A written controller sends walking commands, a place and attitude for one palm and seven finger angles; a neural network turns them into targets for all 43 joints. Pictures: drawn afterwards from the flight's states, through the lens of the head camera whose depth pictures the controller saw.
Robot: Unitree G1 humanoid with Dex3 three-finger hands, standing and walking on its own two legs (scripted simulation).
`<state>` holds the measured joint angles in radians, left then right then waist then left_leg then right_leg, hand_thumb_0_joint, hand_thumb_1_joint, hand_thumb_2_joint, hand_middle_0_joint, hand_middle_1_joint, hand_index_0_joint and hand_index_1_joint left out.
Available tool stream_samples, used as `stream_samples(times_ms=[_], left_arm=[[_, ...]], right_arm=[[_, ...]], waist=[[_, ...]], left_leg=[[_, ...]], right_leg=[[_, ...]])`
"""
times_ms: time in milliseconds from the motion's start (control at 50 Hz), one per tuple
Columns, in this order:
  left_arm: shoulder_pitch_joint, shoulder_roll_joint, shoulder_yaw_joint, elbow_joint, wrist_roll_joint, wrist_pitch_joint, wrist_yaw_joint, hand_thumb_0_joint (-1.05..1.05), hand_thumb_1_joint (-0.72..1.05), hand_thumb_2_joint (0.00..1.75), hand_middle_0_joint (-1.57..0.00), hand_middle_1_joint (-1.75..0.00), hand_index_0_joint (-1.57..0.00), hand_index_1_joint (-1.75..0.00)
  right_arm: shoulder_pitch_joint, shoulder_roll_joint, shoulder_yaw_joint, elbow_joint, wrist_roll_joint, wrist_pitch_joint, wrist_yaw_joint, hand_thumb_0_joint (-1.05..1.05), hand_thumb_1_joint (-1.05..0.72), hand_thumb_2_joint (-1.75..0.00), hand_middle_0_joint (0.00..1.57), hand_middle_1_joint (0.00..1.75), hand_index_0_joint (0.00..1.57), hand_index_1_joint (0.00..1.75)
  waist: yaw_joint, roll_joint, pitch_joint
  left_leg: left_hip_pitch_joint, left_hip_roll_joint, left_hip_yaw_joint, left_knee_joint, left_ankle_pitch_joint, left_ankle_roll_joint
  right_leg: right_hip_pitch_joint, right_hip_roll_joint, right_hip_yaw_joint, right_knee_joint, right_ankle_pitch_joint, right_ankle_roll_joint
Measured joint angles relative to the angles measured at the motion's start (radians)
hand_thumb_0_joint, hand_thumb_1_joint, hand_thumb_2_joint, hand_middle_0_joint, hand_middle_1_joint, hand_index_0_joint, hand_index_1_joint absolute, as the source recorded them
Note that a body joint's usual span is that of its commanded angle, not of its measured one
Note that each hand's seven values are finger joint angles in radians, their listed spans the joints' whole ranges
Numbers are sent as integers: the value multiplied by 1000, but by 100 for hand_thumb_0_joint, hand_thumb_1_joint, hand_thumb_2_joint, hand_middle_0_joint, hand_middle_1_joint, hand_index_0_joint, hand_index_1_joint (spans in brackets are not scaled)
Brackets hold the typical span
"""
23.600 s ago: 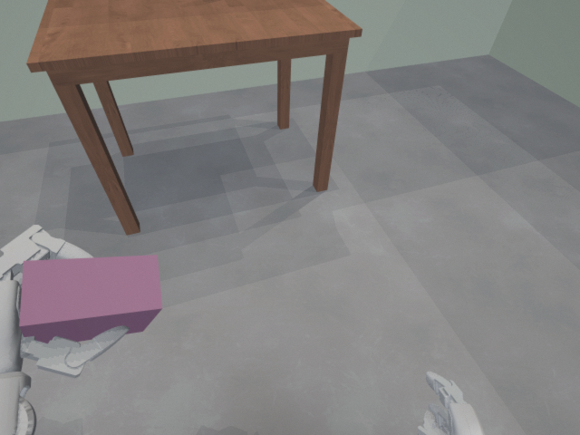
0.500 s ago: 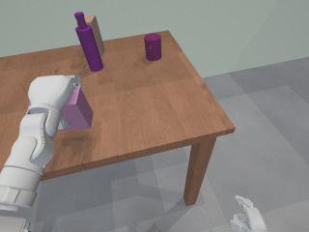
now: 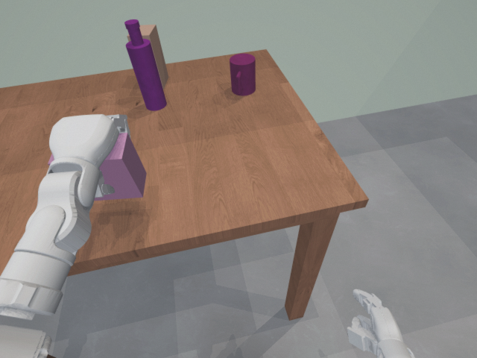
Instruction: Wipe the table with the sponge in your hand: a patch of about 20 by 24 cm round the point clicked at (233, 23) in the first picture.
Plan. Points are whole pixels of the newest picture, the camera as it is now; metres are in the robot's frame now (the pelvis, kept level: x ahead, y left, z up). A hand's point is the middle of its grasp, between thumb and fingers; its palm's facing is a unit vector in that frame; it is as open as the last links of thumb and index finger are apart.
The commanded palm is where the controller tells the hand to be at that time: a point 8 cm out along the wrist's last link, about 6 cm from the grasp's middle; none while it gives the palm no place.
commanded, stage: move the sponge above the wiping area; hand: left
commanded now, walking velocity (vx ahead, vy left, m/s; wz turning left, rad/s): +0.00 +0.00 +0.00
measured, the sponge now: (107, 175) +0.35 +0.30 +0.12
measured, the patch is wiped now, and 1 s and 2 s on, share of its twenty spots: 0.00 0.00 0.00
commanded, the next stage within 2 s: lower the sponge onto the table in 0.72 s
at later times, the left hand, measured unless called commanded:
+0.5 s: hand (108, 154) +0.35 +0.27 +0.18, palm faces +0.19 +0.04 -0.98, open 9.8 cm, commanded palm +0.30 +0.29 +0.23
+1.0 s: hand (107, 159) +0.34 +0.27 +0.17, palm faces +0.16 +0.04 -0.99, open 9.8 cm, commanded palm +0.30 +0.30 +0.22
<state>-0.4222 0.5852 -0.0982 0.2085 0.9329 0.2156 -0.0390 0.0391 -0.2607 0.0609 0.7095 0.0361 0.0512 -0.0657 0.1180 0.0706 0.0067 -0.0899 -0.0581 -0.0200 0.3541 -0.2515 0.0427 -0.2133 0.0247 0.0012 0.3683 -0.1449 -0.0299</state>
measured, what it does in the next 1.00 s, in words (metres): stands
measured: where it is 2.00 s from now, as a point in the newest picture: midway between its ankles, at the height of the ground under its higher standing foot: outside the picture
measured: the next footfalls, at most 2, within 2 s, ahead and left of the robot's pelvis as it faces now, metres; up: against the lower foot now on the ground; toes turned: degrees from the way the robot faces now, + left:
none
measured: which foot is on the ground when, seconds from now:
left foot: down 0.00-1.00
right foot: down 0.00-1.00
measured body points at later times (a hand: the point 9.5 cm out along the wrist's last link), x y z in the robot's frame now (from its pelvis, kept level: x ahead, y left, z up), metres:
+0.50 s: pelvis +0.00 +0.00 +0.00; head +0.01 -0.03 +0.45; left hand +0.33 +0.27 +0.23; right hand +0.22 -0.21 -0.11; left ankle -0.04 +0.09 -0.75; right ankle +0.03 -0.11 -0.75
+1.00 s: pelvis +0.00 -0.01 +0.00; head +0.00 -0.04 +0.45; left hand +0.33 +0.27 +0.22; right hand +0.21 -0.23 -0.10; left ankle -0.04 +0.09 -0.75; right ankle +0.03 -0.11 -0.75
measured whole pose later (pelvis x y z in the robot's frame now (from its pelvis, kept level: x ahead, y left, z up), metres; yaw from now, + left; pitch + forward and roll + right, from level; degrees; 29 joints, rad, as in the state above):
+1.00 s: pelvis +0.00 -0.01 +0.00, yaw +0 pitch -1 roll +0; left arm -0.41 0.60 -0.08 0.21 0.92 0.15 -0.02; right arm 0.07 -0.27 0.05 0.72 0.04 0.03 -0.09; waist 0.11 0.07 0.01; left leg -0.09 -0.05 -0.02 0.37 -0.26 0.03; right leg -0.22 0.04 0.00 0.38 -0.15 -0.04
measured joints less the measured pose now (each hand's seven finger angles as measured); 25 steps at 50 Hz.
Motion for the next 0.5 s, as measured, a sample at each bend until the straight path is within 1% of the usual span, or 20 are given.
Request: stream_samples(times_ms=[40, 80, 140, 160, 180, 220, 240, 280, 320, 360, 400, 420, 440, 480, 500], left_arm=[[-22, 9, 27, 31, 0, 70, 13, 0, -48, 103, -75, -135, -76, -135], [-32, 20, 42, 57, -3, 149, -7, 0, -48, 103, -75, -135, -76, -135], [-19, 32, 35, 63, -11, 252, -88, 0, -48, 103, -75, -136, -76, -136], [-10, 32, 23, 58, -14, 273, -122, 0, -48, 103, -75, -136, -76, -136], [2, 31, 10, 49, -18, 281, -155, 0, -48, 103, -75, -136, -75, -136], [31, 25, -17, 26, -18, 262, -214, 0, -48, 103, -75, -136, -75, -136], [43, 21, -32, 11, -16, 237, -237, 0, -48, 103, -75, -136, -75, -136], [63, 8, -58, -22, -15, 157, -254, 0, -48, 103, -75, -136, -76, -136], [85, -4, -72, -68, -17, 61, -238, 0, -48, 103, -75, -136, -76, -136], [100, -13, -72, -108, -14, -24, -189, 0, -48, 103, -75, -135, -76, -135], [96, -18, -60, -120, -10, -72, -123, 0, -48, 103, -76, -135, -76, -135], [89, -17, -50, -121, -8, -77, -88, 0, -48, 103, -76, -135, -76, -135], [76, -16, -41, -116, -5, -67, -53, 0, -48, 103, -76, -135, -77, -135], [43, -13, -16, -89, -6, -27, 3, 0, -48, 103, -76, -135, -77, -135], [28, -10, 0, -74, -8, 2, 18, 0, -48, 103, -76, -135, -77, -135]], right_arm=[[-10, -3, 5, 7, 4, 17, 13, 1, -90, -90, 20, 30, 20, 30], [-13, -8, 9, 9, 8, 34, 21, 1, -90, -90, 20, 30, 20, 30], [-3, -24, 10, -4, 20, 52, 26, 1, -90, -90, 20, 30, 20, 30], [3, -30, 9, -10, 23, 53, 25, 1, -90, -90, 20, 30, 20, 30], [9, -36, 8, -16, 24, 53, 23, 1, -90, -90, 20, 30, 20, 30], [19, -45, 8, -24, 25, 48, 14, 1, -90, -90, 20, 30, 20, 30], [26, -48, 7, -27, 24, 41, 8, 1, -90, -90, 20, 30, 20, 30], [38, -47, 5, -31, 16, 22, -6, 1, -90, -90, 20, 30, 20, 30], [48, -39, 1, -31, 8, 2, -19, 1, -90, -90, 20, 30, 20, 30], [52, -26, -1, -27, -3, -19, -25, 1, -90, -90, 20, 30, 20, 30], [49, -11, -6, -19, -8, -26, -22, 1, -90, -90, 20, 30, 20, 30], [43, -7, -6, -14, -8, -24, -16, 1, -90, -90, 20, 30, 20, 30], [38, -3, -6, -10, -8, -21, -9, 1, -90, -90, 20, 30, 20, 30], [24, 0, -5, 2, -6, -8, 6, 1, -90, -90, 20, 30, 20, 30], [16, 1, -3, 7, -4, 2, 13, 1, -90, -90, 20, 30, 20, 30]], waist=[[-2, 10, -5], [-8, 22, -12], [-16, 40, -21], [-17, 45, -22], [-19, 49, -21], [-20, 50, -17], [-18, 47, -15], [-13, 37, -7], [-6, 24, 0], [0, 11, 1], [2, 2, 1], [5, 1, 1], [7, 2, 1], [6, 9, -1], [5, 14, -3]], left_leg=[[0, 1, 7, -11, 6, 1], [-1, 0, 9, -19, 11, 4], [-5, -4, 2, -19, 12, 9], [-6, -7, -3, -17, 12, 11], [-7, -9, -8, -14, 11, 13], [-9, -13, -16, -5, 7, 16], [-11, -15, -20, 1, 5, 16], [-10, -17, -26, 10, 0, 16], [-6, -16, -27, 15, -3, 14], [-5, -12, -22, 17, -7, 10], [-2, -7, -16, 13, -7, 4], [-1, -4, -11, 10, -6, 2], [1, -2, -6, 7, -5, 0], [4, 1, 2, -4, 0, -2], [7, 3, 6, -11, 4, -3]], right_leg=[[-3, 2, 7, -9, 8, 1], [-5, 1, 9, -15, 12, 4], [-6, -4, 3, -16, 10, 8], [-5, -7, -1, -14, 8, 10], [-4, -10, -6, -10, 4, 11], [-5, -15, -15, -1, -3, 13], [-5, -17, -18, 5, -7, 13], [-3, -20, -24, 15, -14, 12], [1, -18, -26, 19, -19, 9], [1, -14, -21, 21, -19, 6], [1, -9, -16, 17, -16, 3], [1, -5, -11, 13, -13, 1], [1, -2, -6, 10, -9, -1], [2, 2, 2, 0, -1, -2], [2, 3, 6, -6, 4, -2]])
